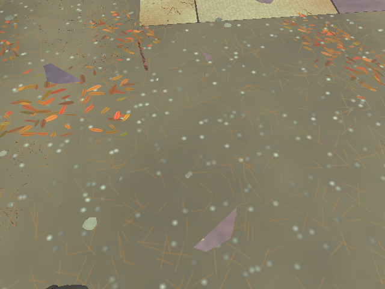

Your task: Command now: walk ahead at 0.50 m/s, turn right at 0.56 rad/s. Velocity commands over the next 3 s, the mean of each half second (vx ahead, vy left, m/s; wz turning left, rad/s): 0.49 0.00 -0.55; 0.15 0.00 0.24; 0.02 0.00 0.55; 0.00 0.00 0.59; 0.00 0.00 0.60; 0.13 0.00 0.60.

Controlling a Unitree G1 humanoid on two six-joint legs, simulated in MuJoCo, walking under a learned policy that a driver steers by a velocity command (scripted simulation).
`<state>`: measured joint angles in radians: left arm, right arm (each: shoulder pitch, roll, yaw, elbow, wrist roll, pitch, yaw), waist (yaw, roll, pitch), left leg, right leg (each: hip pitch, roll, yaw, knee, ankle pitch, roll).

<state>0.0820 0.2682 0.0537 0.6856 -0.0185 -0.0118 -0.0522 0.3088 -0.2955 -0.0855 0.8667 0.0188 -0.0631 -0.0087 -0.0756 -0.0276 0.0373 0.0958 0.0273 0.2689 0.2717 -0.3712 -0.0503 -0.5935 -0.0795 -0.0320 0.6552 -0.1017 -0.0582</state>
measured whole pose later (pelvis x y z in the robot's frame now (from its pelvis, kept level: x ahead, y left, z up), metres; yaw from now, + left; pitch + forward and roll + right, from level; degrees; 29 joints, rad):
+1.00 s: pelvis +0.42 -0.06 +0.01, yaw -5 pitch +1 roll +0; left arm 0.14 0.28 0.06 0.68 0.02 -0.02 0.03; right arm 0.18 -0.32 -0.08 0.76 0.02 0.03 -0.02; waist -0.04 0.03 0.03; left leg -0.37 -0.11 -0.19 0.59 -0.30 0.02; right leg -0.32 0.03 0.07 0.50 -0.17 0.01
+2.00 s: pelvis +0.44 -0.05 +0.01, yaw +31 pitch +1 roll +0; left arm 0.15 0.27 0.07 0.69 0.01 -0.01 0.02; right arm 0.18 -0.37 -0.10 0.65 0.02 0.06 -0.02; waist -0.01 0.06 0.04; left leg -0.50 -0.09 -0.13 1.10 -0.46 -0.06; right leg -0.24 0.01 0.01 0.46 -0.24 -0.02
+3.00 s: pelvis +0.45 +0.01 +0.02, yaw +66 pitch +1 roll +0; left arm 0.30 0.28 0.06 0.72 0.01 -0.06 0.03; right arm 0.24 -0.35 -0.09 0.63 0.02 0.01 0.00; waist 0.04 0.04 0.00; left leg -0.60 0.00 -0.08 1.10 -0.26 -0.05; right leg -0.11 0.00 -0.03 0.35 -0.26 -0.02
